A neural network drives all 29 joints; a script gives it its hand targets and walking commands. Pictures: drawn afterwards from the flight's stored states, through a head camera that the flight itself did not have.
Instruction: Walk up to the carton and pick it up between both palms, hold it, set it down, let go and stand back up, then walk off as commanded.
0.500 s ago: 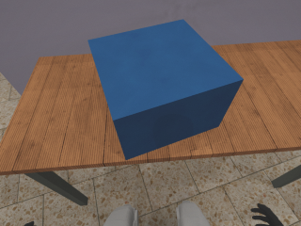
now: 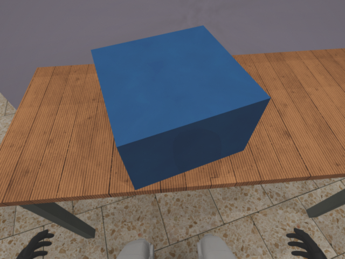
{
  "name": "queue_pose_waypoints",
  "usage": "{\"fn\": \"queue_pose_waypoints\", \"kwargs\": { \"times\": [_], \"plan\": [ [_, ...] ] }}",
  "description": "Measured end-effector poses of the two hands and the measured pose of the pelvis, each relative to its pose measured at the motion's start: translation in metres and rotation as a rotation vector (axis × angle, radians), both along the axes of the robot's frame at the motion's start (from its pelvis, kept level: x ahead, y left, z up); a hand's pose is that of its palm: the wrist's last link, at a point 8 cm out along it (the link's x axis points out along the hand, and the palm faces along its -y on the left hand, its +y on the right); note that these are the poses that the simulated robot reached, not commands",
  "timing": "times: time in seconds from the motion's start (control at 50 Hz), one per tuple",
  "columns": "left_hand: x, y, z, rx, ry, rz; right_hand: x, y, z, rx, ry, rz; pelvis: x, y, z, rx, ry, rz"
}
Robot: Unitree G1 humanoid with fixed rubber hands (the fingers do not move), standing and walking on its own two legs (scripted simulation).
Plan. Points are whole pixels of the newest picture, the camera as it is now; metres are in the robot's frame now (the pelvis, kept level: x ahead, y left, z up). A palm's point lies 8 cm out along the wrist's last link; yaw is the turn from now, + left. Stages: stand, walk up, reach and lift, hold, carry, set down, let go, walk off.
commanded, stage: walk up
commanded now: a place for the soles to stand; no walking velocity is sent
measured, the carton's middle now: (171, 102) +0.47 +0.00 +0.07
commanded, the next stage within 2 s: reach and lift in 1.12 s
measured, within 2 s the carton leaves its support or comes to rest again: neither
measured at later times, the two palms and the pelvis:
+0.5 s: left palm out of the picture +0.13 +0.30 -0.05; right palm out of the picture +0.11 -0.33 -0.09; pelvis -0.01 -0.01 +0.00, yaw +0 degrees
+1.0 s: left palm out of the picture +0.13 +0.29 -0.05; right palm out of the picture +0.11 -0.33 -0.08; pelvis -0.01 -0.01 +0.00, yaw -1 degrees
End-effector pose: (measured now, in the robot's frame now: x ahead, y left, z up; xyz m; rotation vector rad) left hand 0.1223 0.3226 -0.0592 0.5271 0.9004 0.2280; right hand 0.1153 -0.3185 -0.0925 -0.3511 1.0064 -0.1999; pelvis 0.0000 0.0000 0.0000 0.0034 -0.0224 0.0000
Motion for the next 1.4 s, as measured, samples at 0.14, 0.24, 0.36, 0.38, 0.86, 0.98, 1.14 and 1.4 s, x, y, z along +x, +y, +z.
{"fn": "queue_pose_waypoints", "kwargs": {
  "times": [0.14,0.24,0.36,0.38,0.86,0.98,1.14,1.4],
  "plan": [
    [-0.008,0.004,0.000,-0.003,0.007,0.000,0.003,0.005,0.001,0.005,-0.016,0.001,-0.002,0.004,0.000,-0.006,0.000,-0.001],
    [-0.002,0.003,0.001,-0.011,-0.013,-0.005,-0.001,0.005,0.004,0.000,-0.014,0.004,-0.004,0.005,0.001,-0.006,-0.003,-0.001],
    [-0.003,-0.009,0.001,-0.033,-0.017,-0.016,-0.003,-0.002,0.005,0.002,-0.022,0.010,-0.006,-0.004,0.002,0.004,-0.007,-0.003],
    [-0.003,-0.010,0.001,-0.036,-0.017,-0.018,-0.003,-0.003,0.005,0.003,-0.023,0.010,-0.007,-0.004,0.002,0.005,-0.007,-0.003],
    [0.012,-0.027,0.007,-0.050,-0.050,-0.040,-0.004,-0.014,0.005,0.005,-0.035,0.006,-0.007,-0.015,0.004,0.014,-0.008,-0.010],
    [0.012,-0.027,0.004,-0.061,-0.056,-0.041,-0.006,-0.014,0.008,-0.004,-0.038,0.008,-0.008,-0.014,0.004,0.012,-0.010,-0.010],
    [0.004,-0.030,0.003,-0.059,-0.032,-0.031,-0.006,-0.017,0.008,0.002,-0.055,0.006,-0.009,-0.017,0.004,0.015,-0.012,-0.012],
    [0.048,-0.077,0.021,-0.142,-0.023,0.011,-0.006,-0.027,0.020,0.053,-0.205,0.013,-0.024,-0.021,0.015,0.019,-0.029,-0.013]
  ]
}}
